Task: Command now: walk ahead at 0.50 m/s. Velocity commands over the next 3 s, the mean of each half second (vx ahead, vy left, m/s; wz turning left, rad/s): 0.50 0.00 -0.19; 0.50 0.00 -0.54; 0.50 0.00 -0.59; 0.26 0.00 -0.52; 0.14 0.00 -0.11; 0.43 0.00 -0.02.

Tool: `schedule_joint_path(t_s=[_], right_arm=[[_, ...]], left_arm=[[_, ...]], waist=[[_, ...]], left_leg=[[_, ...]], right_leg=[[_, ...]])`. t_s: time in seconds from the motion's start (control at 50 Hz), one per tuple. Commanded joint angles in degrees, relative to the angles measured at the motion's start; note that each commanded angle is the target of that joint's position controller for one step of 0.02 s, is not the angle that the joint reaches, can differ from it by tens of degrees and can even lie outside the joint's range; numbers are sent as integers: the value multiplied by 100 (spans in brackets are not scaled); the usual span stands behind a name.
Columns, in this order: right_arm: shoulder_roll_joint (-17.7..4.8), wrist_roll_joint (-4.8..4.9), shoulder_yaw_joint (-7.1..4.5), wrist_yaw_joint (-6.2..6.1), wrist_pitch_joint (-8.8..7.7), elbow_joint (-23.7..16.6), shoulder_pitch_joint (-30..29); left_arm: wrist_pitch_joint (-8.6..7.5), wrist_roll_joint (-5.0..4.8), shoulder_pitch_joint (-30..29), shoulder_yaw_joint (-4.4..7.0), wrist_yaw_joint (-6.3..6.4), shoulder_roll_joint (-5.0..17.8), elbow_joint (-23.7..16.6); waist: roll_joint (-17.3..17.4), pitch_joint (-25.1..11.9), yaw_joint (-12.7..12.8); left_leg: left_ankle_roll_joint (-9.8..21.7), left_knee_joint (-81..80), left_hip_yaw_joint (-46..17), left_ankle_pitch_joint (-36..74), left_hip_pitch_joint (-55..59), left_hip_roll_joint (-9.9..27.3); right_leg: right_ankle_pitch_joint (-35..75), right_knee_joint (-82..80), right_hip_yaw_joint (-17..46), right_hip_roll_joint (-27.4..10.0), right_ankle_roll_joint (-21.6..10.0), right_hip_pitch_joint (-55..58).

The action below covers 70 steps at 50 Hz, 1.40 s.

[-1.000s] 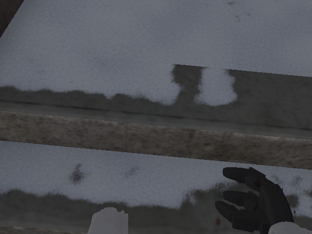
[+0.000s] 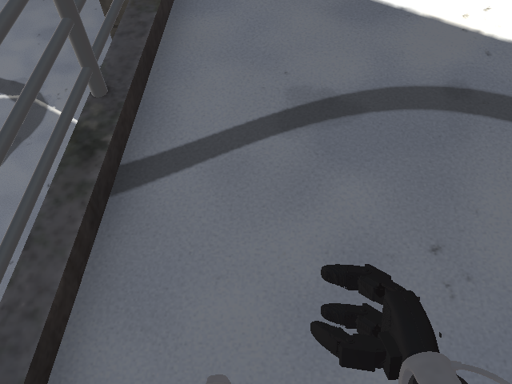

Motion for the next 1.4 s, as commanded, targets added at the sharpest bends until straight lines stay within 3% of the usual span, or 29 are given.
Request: schedule_joint_path(t_s=[0.02,0.04,0.06,0.08,0.12,0.16,0.2,0.26,0.34,0.38,0.44,0.52,0.54,0.56,0.58,0.6,0.62,0.66,0.72,0.82,0.94,1.02,1.04,1.06,1.08,1.1,1.14,1.18,1.4], right_arm=[[-1726,-269,-751,-169,-6,574,2866],[-2243,-340,-957,-225,100,834,3337],[-2054,-255,-972,-198,85,838,2416],[-1830,-162,-951,-158,-105,1043,1992],[-1106,-272,-818,-113,-376,1682,2081],[-756,-347,-730,-50,-543,2145,2264],[-826,-221,-736,-49,-663,2117,2116],[-1519,-65,-829,-154,-802,2041,2259],[-1741,-29,-893,-155,-947,2078,3030],[-1780,-141,-914,-168,-872,2023,3272],[-1896,-105,-897,-264,-739,1959,3487],[-2239,-117,-991,-393,-437,1840,3542],[-2257,-79,-1013,-393,-386,1750,3463],[-2230,-81,-1026,-390,-391,1532,3339],[-1426,-8,-866,-249,-407,993,3403],[-1771,-82,-910,-185,-492,862,2980],[-1855,-89,-938,-121,-619,705,2401],[-1932,-162,-921,-72,-634,675,2222],[-1824,-384,-858,-11,-293,675,2353],[-1646,-350,-710,27,-160,393,1280],[-1717,-204,-645,-24,-227,26,25],[-1958,-285,-776,-40,-332,324,1279],[-2181,-330,-874,-116,-404,454,1978],[-2636,-437,-973,-217,-448,444,3026],[-3101,-468,-1081,-195,-368,445,2954],[-2509,-336,-979,-141,-281,365,2686],[-1788,-263,-802,-79,-262,419,2241],[-1781,-223,-810,-82,-313,588,2260],[-2160,-260,-958,-77,-546,1248,2741]], left_arm=[[-273,-152,-311,422,-206,1529,-922],[-309,-43,-775,470,-416,1174,-1238],[-269,202,-1048,505,-411,795,-1490],[-265,211,-1364,439,-321,527,-1885],[-92,193,-1647,270,-105,90,-2172],[209,208,-1320,61,21,-334,-2235],[415,159,-1125,92,33,-10,-2157],[478,187,-1958,306,-118,622,-2450],[476,172,-2945,263,-406,534,-2518],[499,73,-3208,263,-460,462,-2497],[584,165,-3370,263,-455,529,-2642],[588,320,-2375,463,-338,1041,-2424],[510,351,-1661,545,-318,1159,-2180],[477,366,-971,648,-256,1403,-2002],[439,417,-1114,766,-227,2106,-2137],[490,246,-789,783,-168,2019,-2280],[489,192,-1102,722,-138,1774,-2269],[425,156,-1547,559,-149,1388,-2231],[269,41,-1443,463,-154,1429,-2095],[269,104,-1035,452,-152,1610,-1909],[319,143,-437,447,-87,1752,-1836],[372,154,-790,526,-31,1968,-2024],[339,109,-812,501,-59,1869,-2048],[291,79,-785,379,-91,1470,-2294],[328,-91,-134,365,-81,1358,-2432],[430,190,-254,414,-62,1797,-2199],[501,252,-1214,408,-228,1655,-2287],[647,299,-1195,362,-377,1436,-2250],[732,256,-2750,228,-500,1182,-2630]], waist=[[-531,-2347,-1565],[957,-2371,-1787],[860,-1868,-1308],[435,-1098,-933],[-513,-10,-437],[-177,215,-15],[57,352,173],[375,367,-74],[508,98,-540],[662,156,-708],[944,276,-756],[1189,-284,-245],[956,-572,142],[658,-1015,418],[-773,-1485,-161],[-301,-2015,199],[-2,-1130,151],[570,-464,-294],[344,-167,-608],[-229,144,-346],[-359,68,214],[-399,-319,-367],[-103,-709,-716],[606,-1693,-1096],[2349,-2508,-749],[1436,-2130,-627],[650,-709,-627],[815,-258,-397],[588,331,-451]], left_leg=[[576,-2106,-2587,-1678,4908,495],[1329,-4555,-5837,-2977,5221,1543],[1165,-5262,-6646,-2948,4723,1732],[979,-5242,-5977,-2165,4106,1752],[548,-4719,-4153,-279,3106,1504],[93,-4665,-2899,773,2981,1107],[-174,-5151,-2026,1110,2892,1009],[-189,-6006,-1290,2615,3179,937],[-368,-6651,-686,3788,4739,900],[-469,-6724,-406,3844,5583,912],[-582,-6272,-39,5486,6349,1105],[-599,-4125,152,7934,6798,1415],[-594,-3060,226,7228,6253,1293],[-538,-1662,73,5295,4784,1132],[-849,386,-155,-200,1899,55],[-862,1283,-1260,-275,1420,-200],[-804,1082,-1530,442,1020,133],[-868,291,-1452,1011,1571,419],[-1121,-515,-1382,866,1900,527],[-1246,-1939,-1029,2066,1780,420],[-1264,-3380,-1010,2541,1840,114],[-905,-4474,-982,2027,3880,-262],[-757,-4499,-1227,2091,5034,75],[-501,-4349,-2548,1883,6482,1500],[284,-5048,-5084,1851,7545,2793],[223,-5193,-5351,702,7033,2556],[23,-5558,-3577,714,5544,1847],[-119,-5890,-2656,1271,4699,1506],[-253,-6512,-589,2340,4747,1487]], right_leg=[[7283,4370,309,-452,-322,-1634],[1193,7152,542,937,-60,-3156],[104,9489,1483,886,-19,-4268],[348,10201,1520,763,-57,-4826],[170,10386,1358,638,-302,-5336],[-161,10247,1587,660,-393,-5717],[44,8690,1654,545,-255,-5525],[639,6460,971,341,103,-4939],[1297,4079,93,99,-34,-4317],[1134,3353,-139,213,-161,-4161],[566,2399,-409,557,-231,-3682],[-460,1893,-583,1070,-588,-2444],[7,1288,-395,1100,-721,-1326],[-373,1543,425,487,-873,204],[427,1840,3393,-1367,-1796,2256],[521,1045,4627,-1700,-2167,2089],[926,812,3671,-1409,-1950,1383],[1671,530,2790,-963,-1476,3],[2241,255,2272,-612,-1270,-769],[2315,153,1755,-4,-882,-1239],[2457,735,2203,-121,-817,-334],[3074,1776,2397,-35,-449,-600],[2815,2783,2174,272,-313,-1036],[915,4516,1761,552,-215,-1851],[-2621,6126,1081,1326,21,-3398],[-2122,6673,1187,794,-4,-3878],[-1318,6469,987,438,-1,-3965],[-1209,6202,890,222,69,-3691],[572,4173,591,-116,101,-4055]])
Next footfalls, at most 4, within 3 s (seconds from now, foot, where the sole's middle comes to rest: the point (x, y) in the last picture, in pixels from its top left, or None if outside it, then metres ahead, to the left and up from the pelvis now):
0.56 right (337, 351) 0.47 -0.09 -0.63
1.04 left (314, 210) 0.85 -0.04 -0.63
1.60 right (441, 202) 0.90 -0.38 -0.63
2.16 left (432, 146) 1.10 -0.39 -0.63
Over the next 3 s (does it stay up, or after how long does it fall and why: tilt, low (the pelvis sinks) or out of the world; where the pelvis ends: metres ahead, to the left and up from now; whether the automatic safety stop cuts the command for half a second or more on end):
stays up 1.09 -0.56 0.13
